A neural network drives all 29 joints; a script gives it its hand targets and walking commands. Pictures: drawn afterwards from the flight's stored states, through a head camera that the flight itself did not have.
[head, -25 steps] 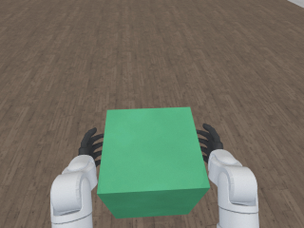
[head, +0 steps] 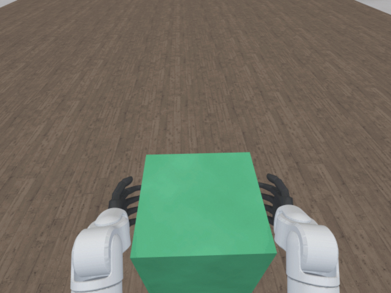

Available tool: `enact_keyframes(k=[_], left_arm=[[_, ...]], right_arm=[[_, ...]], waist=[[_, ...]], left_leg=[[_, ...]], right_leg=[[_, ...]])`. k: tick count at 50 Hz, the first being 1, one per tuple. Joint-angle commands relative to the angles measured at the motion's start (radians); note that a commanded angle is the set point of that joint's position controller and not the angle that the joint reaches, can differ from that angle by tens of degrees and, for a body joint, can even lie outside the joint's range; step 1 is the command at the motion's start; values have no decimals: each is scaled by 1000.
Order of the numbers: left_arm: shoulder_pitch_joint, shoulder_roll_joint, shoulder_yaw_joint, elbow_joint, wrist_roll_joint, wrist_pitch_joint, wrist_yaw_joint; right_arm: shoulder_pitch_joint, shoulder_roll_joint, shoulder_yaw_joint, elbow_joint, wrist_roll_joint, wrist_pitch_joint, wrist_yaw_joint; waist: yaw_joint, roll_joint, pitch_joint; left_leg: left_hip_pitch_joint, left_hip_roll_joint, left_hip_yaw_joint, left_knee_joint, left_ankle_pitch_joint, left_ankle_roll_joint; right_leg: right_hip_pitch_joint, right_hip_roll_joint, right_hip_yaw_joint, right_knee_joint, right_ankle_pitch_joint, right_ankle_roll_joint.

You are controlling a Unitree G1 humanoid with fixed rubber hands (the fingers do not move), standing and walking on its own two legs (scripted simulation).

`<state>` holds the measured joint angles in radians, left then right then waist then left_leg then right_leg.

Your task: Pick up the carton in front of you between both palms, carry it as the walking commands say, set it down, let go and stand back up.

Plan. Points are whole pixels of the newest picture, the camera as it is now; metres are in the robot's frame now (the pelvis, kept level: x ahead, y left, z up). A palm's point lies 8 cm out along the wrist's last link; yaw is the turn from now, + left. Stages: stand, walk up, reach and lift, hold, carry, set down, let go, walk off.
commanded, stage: carry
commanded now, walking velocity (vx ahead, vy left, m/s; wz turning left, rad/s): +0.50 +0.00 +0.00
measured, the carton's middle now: (199, 228) +0.26 +0.00 +0.02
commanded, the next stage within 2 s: none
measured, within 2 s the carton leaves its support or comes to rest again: neither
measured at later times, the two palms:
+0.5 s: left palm (132, 117) +0.54 +0.17 +0.11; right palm (242, 112) +0.53 -0.13 +0.12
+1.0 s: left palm (146, 106) +0.64 +0.15 +0.07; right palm (241, 104) +0.64 -0.15 +0.08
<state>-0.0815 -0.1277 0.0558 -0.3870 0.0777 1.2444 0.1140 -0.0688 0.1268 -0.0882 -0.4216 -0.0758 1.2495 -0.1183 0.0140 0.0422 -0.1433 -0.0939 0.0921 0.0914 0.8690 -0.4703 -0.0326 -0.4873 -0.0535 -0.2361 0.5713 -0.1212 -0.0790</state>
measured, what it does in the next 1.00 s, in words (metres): walks ahead: left foot, then right foot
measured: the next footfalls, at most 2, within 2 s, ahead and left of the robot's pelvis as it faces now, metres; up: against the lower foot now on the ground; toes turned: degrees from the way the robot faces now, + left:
left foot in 0.40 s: +0.42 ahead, +0.11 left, +0.00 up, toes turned -15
right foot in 0.62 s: +0.34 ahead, -0.11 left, +0.00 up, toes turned -3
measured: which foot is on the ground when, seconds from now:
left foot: up 0.00-0.38, down 0.40-1.00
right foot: down 0.00-0.42, up 0.44-0.60, down 0.62-1.00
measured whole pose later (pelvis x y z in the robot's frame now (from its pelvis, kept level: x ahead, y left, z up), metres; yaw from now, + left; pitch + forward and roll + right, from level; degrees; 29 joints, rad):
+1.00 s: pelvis +0.38 +0.01 +0.01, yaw -2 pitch +4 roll +0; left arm -0.09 -0.13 0.08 -0.18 0.16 1.04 0.06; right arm -0.09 0.13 -0.07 -0.18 -0.16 1.03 -0.06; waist 0.00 0.00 -0.14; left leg -0.32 0.07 0.21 0.58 -0.31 0.02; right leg -0.20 -0.06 -0.13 0.54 -0.40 0.02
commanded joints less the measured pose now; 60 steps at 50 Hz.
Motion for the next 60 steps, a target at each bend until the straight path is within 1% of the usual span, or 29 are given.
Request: enact_keyframes(k=[1,2,3,4,5,7,9,11,14,17,19,20,21,22,23,24,25,26,28,29,31,32,33,34,35,38,42,52,60], left_arm=[[-348,-869,-641,-108,-344,-19,-175],[-371,-912,-656,-116,-348,-33,-184],[-390,-942,-670,-125,-353,-47,-191],[-404,-960,-683,-133,-360,-59,-197],[-397,-963,-690,-136,-364,-68,-202],[-375,-949,-698,-144,-368,-79,-210],[-361,-921,-701,-157,-369,-84,-213],[-349,-890,-700,-177,-367,-81,-209],[-327,-834,-684,-209,-355,-65,-195],[-306,-781,-658,-210,-332,-39,-176],[-319,-745,-642,-204,-324,-17,-164],[-328,-723,-636,-197,-322,-7,-159],[-347,-700,-629,-192,-321,6,-154],[-360,-698,-645,-203,-332,19,-150],[-361,-714,-655,-214,-338,26,-152],[-382,-756,-671,-204,-345,26,-158],[-401,-799,-683,-198,-352,20,-164],[-421,-840,-693,-193,-359,12,-171],[-420,-899,-707,-183,-359,-7,-177],[-397,-914,-707,-174,-350,-16,-180],[-363,-920,-702,-159,-327,-32,-188],[-358,-920,-697,-148,-316,-40,-192],[-366,-900,-688,-142,-306,-43,-196],[-369,-887,-683,-122,-299,-50,-201],[-360,-866,-674,-100,-292,-56,-205],[-344,-810,-640,-25,-263,-84,-212],[-366,-806,-614,42,-244,-134,-227],[-422,-818,-562,173,-185,-309,-263],[-473,-785,-445,371,-96,-478,-274]], right_arm=[[-396,857,702,-84,330,-11,173],[-400,903,714,-79,333,-26,181],[-398,939,719,-75,334,-41,187],[-391,960,723,-71,329,-55,189],[-376,968,725,-68,322,-66,189],[-349,966,727,-72,306,-84,184],[-330,949,728,-85,295,-91,177],[-317,923,727,-104,295,-89,171],[-317,868,726,-148,308,-72,162],[-333,800,714,-168,323,-39,158],[-325,756,694,-156,322,-18,156],[-326,733,679,-150,319,-7,155],[-328,707,663,-137,315,3,153],[-333,700,651,-109,315,5,153],[-300,731,646,-93,326,3,157],[-310,773,644,-94,332,0,163],[-329,817,651,-97,333,-6,170],[-353,860,660,-101,337,-12,176],[-365,910,676,-104,343,-26,189],[-355,921,682,-101,344,-32,196],[-346,927,696,-88,338,-47,208],[-362,919,703,-91,333,-52,216],[-369,915,709,-73,330,-57,220],[-377,897,710,-66,325,-61,223],[-374,879,705,-44,314,-66,225],[-361,818,678,23,275,-91,227],[-368,810,652,92,245,-143,233],[-411,822,589,228,172,-316,260],[-475,793,472,429,89,-481,279]], waist=[[11,-213,-271],[7,-122,-246],[1,-96,-228],[-2,-117,-222],[-1,-143,-212],[1,-168,-180],[2,-167,-144],[1,-154,-105],[3,-182,-88],[9,-199,-74],[-8,-155,-83],[-13,-136,-110],[-19,-1,-172],[-34,175,-289],[-31,195,-308],[-25,155,-288],[-20,107,-280],[-18,106,-253],[-19,117,-279],[-16,103,-293],[-14,64,-293],[-12,25,-260],[-18,-3,-228],[-19,-46,-197],[-18,-58,-184],[-17,-66,-193],[-14,-65,-204],[-14,-57,-223],[-13,-49,-195]], left_leg=[[-572,-23,-87,482,44,44],[-551,25,-99,421,100,56],[-519,52,-108,338,155,55],[-487,50,-86,281,193,52],[-474,46,-65,222,220,49],[-474,46,-26,96,246,32],[-504,47,2,-36,288,13],[-490,28,39,-170,339,7],[-437,-15,93,-277,406,15],[-353,-40,119,-362,489,18],[-172,-69,163,-508,601,20],[-20,-17,120,-521,702,18],[140,149,-52,-440,1116,39],[368,303,-232,-405,1297,193],[308,320,-294,-477,1155,236],[249,302,-266,-522,1019,222],[197,279,-220,-548,887,193],[136,241,-165,-561,819,160],[101,191,-90,-564,657,132],[83,177,-61,-553,619,123],[12,144,-7,-519,554,99],[14,125,32,-494,528,76],[-26,107,23,-464,556,62],[-33,98,16,-451,622,53],[-34,101,9,-422,686,53],[-31,93,10,-343,797,55],[-38,78,22,-300,823,52],[-44,77,17,-293,732,55],[-57,83,12,-337,638,52]], right_leg=[[677,-339,586,-297,103,-119],[582,-315,498,-301,94,-83],[505,-292,431,-337,27,-51],[463,-274,372,-366,-46,-29],[439,-259,331,-395,-101,-25],[412,-249,273,-444,-146,-38],[427,-247,245,-475,-134,-56],[441,-219,178,-445,43,-44],[465,-190,95,-364,297,-15],[477,-172,51,-268,414,13],[423,-131,1,-110,414,62],[340,-120,9,-34,352,99],[234,-77,18,131,44,142],[64,-8,84,279,-310,158],[46,2,144,332,-476,147],[50,-14,182,307,-496,129],[77,-34,206,199,-497,110],[120,-36,192,87,-485,103],[207,-4,149,-34,-340,97],[248,-6,134,-93,-243,95],[342,-40,127,-186,-44,104],[304,-87,157,-211,-16,105],[320,-119,180,-173,74,104],[302,-126,179,-133,134,101],[301,-122,175,-123,176,101],[306,-118,176,-83,332,97],[312,-113,171,-53,436,95],[331,-110,171,-51,370,86],[329,-110,175,-88,256,77]])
